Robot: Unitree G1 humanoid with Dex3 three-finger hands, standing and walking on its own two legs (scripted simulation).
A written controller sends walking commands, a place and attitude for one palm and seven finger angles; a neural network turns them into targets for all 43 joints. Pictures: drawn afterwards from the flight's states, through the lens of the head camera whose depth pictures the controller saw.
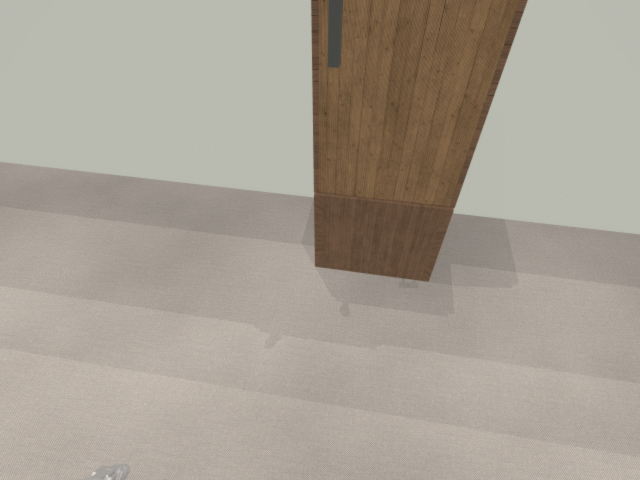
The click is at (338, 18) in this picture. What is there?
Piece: cupboard door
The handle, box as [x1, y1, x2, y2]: [328, 0, 342, 67]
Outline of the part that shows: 329,0 328,66 338,67 340,54 342,0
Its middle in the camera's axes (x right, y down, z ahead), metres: +0.03 -0.47 +0.86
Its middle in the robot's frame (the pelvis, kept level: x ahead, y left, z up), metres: +0.98 +0.01 +0.16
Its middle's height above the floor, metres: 0.93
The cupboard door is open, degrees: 0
